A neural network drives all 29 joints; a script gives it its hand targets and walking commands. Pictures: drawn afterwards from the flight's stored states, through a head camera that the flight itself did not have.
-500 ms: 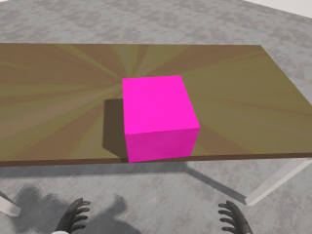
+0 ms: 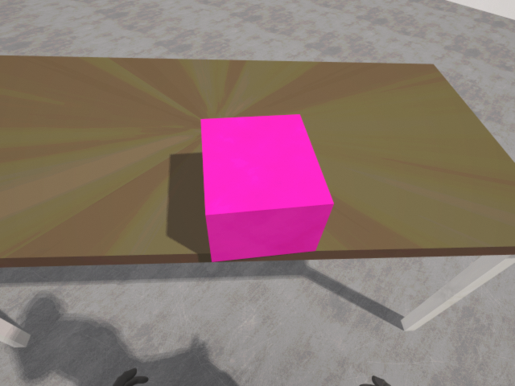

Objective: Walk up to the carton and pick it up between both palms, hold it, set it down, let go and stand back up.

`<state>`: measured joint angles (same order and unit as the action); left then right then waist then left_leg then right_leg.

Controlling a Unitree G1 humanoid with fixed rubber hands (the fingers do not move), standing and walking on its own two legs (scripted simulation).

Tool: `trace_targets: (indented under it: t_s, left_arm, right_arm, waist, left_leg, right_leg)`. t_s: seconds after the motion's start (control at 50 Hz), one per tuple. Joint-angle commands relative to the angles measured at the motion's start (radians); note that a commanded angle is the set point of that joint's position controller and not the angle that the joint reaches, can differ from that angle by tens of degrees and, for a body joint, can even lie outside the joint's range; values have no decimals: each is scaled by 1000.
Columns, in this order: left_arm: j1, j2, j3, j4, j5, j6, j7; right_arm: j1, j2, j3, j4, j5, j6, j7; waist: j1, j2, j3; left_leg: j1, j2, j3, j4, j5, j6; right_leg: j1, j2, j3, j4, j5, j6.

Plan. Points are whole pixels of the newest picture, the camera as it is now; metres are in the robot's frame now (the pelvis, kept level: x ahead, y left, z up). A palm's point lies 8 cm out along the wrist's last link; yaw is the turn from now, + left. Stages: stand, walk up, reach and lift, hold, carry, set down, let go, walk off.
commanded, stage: stand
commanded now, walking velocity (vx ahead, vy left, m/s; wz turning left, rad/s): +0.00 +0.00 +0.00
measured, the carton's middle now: (257, 184) +0.47 +0.00 +0.02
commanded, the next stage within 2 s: none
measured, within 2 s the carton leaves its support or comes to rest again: neither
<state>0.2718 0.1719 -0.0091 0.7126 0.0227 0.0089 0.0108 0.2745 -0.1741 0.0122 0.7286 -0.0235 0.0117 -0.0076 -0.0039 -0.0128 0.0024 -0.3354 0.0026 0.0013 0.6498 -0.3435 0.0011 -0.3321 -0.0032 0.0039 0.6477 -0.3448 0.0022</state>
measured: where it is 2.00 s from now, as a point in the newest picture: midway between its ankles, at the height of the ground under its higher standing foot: outside the picture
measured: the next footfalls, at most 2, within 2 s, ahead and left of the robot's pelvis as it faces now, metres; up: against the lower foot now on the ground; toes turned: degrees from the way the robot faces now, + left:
none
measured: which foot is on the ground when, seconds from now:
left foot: down 0.00-1.00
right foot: down 0.00-1.00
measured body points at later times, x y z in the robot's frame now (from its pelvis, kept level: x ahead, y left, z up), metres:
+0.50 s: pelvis +0.01 +0.00 +0.01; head +0.03 +0.01 +0.45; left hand +0.08 +0.23 -0.13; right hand +0.08 -0.23 -0.13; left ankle +0.00 +0.12 -0.72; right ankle +0.00 -0.12 -0.72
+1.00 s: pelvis +0.01 +0.00 +0.01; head +0.03 +0.01 +0.46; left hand +0.02 +0.22 -0.14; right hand +0.02 -0.22 -0.14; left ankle +0.00 +0.12 -0.72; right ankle +0.00 -0.12 -0.72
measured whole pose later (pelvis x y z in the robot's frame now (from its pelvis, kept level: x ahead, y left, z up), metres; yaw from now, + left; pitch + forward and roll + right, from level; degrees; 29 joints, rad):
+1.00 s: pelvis +0.01 +0.00 +0.01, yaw +0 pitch -1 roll +0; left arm 0.31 0.14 0.01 1.02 0.01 0.00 0.04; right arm 0.29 -0.14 -0.02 1.05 -0.01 0.00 -0.03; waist 0.00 -0.01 0.04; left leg -0.19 0.00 0.01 0.48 -0.28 0.00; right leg -0.19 -0.01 0.01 0.49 -0.28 0.01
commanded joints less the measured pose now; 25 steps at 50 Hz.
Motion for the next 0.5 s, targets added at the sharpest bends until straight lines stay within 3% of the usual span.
trace_targets:
  t_s: [0.0,0.2,0.3,0.48]
  left_arm:
    - [4,100,33,-72,1,-23,6]
    - [24,94,35,-21,-2,-23,14]
    - [40,101,41,6,-3,-22,16]
    - [58,91,44,75,-5,-25,23]
  right_arm:
    - [-2,-89,-29,-63,-1,-22,-6]
    - [12,-99,-42,-19,1,-22,-15]
    - [13,-96,-45,13,2,-24,-13]
    - [33,-89,-52,87,5,-23,-21]
  waist:
    - [4,40,-54]
    - [-2,-12,-43]
    - [4,25,-25]
    - [2,12,-19]
  left_leg:
    - [25,40,-52,-110,176,36]
    - [57,49,-58,-118,201,46]
    - [59,52,-63,-134,213,51]
    - [86,59,-64,-157,246,54]
  right_leg:
    - [25,-43,55,-115,158,-48]
    - [23,-47,62,-132,196,-51]
    - [30,-51,61,-142,197,-50]
    - [72,-55,60,-158,257,-51]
